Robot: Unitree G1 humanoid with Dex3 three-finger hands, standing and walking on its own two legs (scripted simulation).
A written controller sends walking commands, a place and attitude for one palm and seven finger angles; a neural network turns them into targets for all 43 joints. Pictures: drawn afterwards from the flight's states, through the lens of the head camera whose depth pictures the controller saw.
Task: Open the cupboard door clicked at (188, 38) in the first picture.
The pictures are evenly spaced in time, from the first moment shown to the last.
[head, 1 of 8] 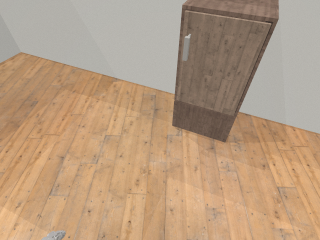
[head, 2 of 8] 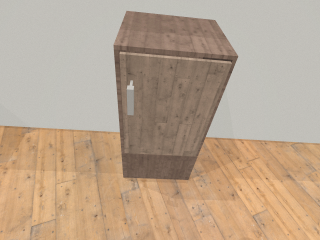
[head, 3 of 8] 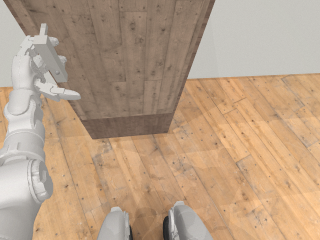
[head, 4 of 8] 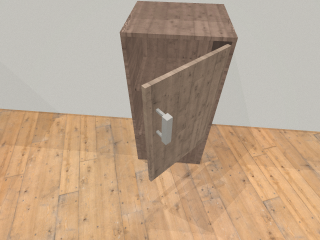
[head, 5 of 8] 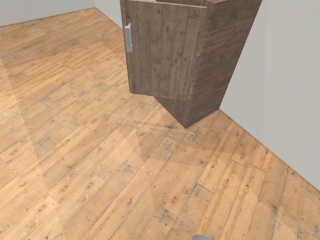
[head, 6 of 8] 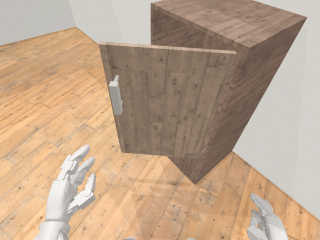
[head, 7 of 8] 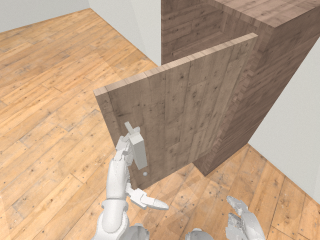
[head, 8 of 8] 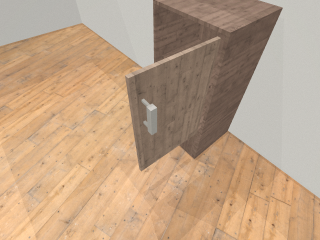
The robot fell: no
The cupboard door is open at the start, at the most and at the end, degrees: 0 88 88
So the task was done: yes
